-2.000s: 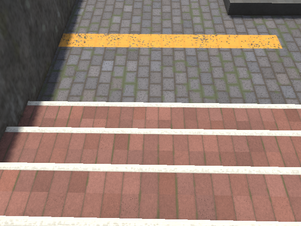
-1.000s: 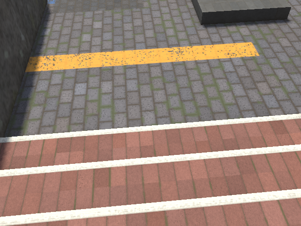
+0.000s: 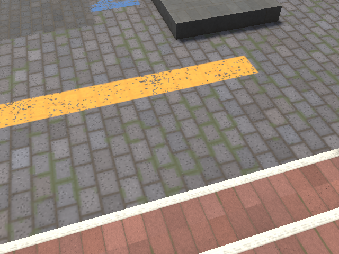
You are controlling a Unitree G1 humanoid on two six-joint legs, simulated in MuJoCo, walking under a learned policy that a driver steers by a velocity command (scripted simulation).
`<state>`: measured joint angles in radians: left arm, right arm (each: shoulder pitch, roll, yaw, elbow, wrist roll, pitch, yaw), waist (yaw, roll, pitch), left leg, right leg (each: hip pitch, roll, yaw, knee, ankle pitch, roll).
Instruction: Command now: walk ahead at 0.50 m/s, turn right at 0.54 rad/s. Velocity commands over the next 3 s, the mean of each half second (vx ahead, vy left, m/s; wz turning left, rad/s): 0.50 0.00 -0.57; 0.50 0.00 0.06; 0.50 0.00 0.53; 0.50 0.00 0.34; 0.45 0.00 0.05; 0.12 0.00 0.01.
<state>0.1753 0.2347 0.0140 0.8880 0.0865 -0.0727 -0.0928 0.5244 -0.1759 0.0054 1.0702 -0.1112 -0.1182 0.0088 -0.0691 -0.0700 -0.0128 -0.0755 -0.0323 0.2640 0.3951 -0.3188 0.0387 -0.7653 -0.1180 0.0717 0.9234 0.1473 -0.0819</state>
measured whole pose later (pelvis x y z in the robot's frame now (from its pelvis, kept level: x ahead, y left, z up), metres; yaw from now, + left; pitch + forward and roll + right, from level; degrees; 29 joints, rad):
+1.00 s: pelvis +0.66 -0.12 -0.25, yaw -11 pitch +0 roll +0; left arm 0.40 0.20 0.00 0.97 0.07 -0.08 -0.05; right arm 0.34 -0.24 -0.04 0.98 -0.07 -0.11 0.08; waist 0.00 -0.01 0.02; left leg -0.33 -0.06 0.04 0.56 -0.22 0.10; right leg -0.53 -0.01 0.02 1.72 -0.57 -0.01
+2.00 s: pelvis +1.20 -0.08 -0.36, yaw +16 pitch +4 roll +1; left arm 0.17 0.23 0.06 0.83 0.00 -0.09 0.04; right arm 0.27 -0.20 -0.04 0.91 0.01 -0.05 0.01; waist 0.00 -0.03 -0.03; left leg -0.26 -0.10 0.00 0.44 -0.25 0.08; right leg -0.76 -0.14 0.05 0.97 -0.12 0.04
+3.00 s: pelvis +1.54 -0.05 -0.37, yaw +15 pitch +0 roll +1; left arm 0.20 0.21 0.06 1.02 0.01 0.01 0.04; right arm 0.10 -0.19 -0.04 0.96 0.00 0.00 -0.03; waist 0.01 0.01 0.00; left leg -0.35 -0.02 0.02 0.47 -0.13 0.01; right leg -0.26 -0.04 0.01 0.56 -0.31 0.03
